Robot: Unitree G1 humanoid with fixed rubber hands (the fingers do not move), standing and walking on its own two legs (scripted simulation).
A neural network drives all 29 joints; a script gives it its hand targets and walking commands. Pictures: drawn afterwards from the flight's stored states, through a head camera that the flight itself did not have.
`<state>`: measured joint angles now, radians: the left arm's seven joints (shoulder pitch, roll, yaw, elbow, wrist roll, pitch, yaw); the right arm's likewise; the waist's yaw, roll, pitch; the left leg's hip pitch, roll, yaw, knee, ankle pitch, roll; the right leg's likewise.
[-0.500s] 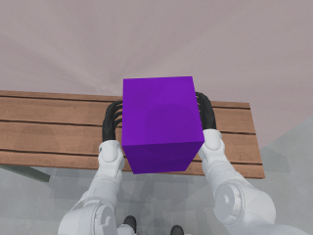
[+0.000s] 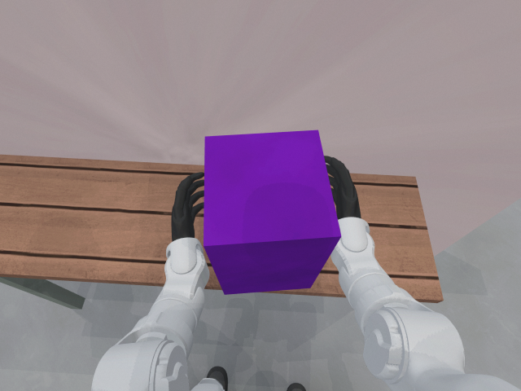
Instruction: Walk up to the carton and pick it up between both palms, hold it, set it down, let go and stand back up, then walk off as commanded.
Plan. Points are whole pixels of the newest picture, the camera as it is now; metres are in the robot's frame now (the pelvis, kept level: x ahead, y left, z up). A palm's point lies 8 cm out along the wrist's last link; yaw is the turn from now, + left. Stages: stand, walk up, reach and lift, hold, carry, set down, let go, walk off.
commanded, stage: reach and lift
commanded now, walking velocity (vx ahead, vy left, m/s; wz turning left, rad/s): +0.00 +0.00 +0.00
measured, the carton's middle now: (265, 223) +0.38 +0.02 -0.04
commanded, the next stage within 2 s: none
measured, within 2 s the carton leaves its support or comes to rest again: leaves its support in 0.18 s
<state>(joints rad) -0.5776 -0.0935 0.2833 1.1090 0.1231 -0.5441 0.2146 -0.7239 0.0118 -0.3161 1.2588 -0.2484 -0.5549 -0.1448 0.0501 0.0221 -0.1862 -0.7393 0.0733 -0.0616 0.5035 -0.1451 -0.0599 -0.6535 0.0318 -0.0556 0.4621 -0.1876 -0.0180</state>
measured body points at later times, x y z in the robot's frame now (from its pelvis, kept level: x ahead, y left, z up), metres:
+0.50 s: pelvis +0.00 +0.01 +0.00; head +0.03 +0.01 +0.45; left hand +0.39 +0.16 +0.07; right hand +0.43 -0.10 +0.09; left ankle +0.03 +0.15 -0.73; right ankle +0.00 -0.11 -0.73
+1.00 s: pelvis -0.01 +0.00 +0.02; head -0.01 +0.02 +0.47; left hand +0.38 +0.15 +0.13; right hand +0.40 -0.11 +0.13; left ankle +0.04 +0.15 -0.73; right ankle +0.00 -0.11 -0.73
